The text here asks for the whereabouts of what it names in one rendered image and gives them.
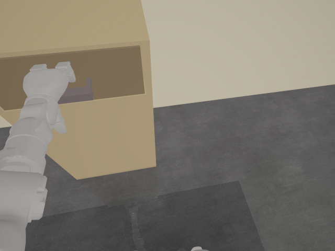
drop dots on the handle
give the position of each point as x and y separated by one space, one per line
77 94

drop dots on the left robot hand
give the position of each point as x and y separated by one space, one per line
50 82

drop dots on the robot left upper arm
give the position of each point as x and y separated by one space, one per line
22 199

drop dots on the robot left forearm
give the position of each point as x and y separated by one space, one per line
27 144

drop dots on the cabinet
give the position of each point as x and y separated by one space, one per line
103 136

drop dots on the drawer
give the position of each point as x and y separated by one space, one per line
114 72

